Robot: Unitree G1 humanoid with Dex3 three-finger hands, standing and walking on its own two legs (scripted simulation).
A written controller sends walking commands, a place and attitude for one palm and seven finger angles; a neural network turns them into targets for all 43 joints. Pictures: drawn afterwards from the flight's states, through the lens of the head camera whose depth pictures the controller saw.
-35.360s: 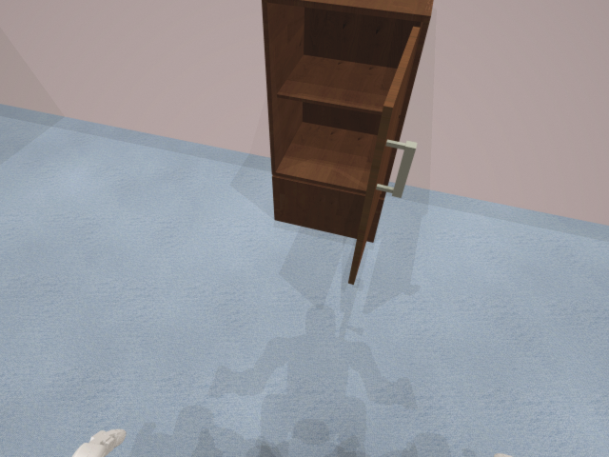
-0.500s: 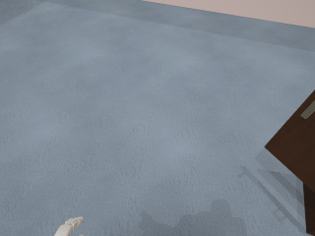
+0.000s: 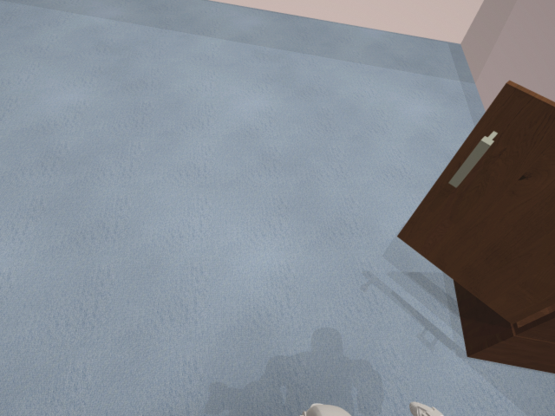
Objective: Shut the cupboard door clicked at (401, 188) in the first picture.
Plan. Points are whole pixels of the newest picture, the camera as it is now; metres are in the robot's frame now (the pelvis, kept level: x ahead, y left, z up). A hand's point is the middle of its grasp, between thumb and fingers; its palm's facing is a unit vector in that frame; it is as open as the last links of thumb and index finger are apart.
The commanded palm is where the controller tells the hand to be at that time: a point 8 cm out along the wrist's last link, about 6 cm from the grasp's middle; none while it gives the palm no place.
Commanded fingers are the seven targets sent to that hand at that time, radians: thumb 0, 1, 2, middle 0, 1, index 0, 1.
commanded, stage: turn to face it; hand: left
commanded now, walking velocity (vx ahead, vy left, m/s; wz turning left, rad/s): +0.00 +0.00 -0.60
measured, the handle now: (473, 159) +0.69 -0.41 -0.05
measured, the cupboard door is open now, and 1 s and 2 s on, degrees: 54 54 54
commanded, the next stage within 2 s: take the last steps up to it in 1.04 s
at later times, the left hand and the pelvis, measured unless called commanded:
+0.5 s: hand (201, 408) +0.15 +0.12 -0.14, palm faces -0.29 -0.92 -0.28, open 7.4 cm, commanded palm none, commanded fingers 0.00 0.90 0.90 -0.20 -0.30 -0.20 -0.30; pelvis -0.01 -0.05 +0.00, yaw -17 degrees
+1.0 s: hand (197, 369) +0.20 +0.14 -0.17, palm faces -0.48 -0.86 -0.20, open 7.4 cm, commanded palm none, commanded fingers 0.00 0.90 0.90 -0.20 -0.30 -0.20 -0.30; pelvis +0.03 +0.00 +0.01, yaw -32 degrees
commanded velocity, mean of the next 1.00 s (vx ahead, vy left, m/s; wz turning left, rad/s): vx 0.00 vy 0.00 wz -0.50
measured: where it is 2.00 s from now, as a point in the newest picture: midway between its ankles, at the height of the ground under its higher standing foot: outside the picture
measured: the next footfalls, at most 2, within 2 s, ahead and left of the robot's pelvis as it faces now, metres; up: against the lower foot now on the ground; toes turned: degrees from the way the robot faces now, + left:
right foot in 0.30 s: +0.01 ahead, -0.15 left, +0.00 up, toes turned -16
left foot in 0.76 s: +0.11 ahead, +0.06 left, +0.00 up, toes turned -23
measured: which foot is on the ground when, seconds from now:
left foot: down 0.00-0.30, up 0.32-0.74, down 0.76-1.00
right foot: up 0.00-0.28, down 0.30-0.78, up 0.80-1.00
